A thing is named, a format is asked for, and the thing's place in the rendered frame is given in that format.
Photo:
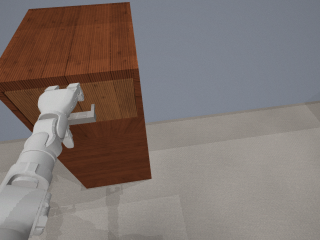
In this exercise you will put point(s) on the drawer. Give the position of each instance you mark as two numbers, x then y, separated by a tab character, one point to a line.
113	99

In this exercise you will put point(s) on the left robot forearm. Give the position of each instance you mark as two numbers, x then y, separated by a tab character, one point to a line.
35	164

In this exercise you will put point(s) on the handle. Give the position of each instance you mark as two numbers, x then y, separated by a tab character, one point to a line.
82	117

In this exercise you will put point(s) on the robot left hand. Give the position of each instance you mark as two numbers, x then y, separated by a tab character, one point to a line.
63	101

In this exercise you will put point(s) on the robot left upper arm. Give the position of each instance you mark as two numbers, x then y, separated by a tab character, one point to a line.
23	212

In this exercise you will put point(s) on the cabinet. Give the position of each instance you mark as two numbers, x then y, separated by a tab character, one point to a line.
58	46

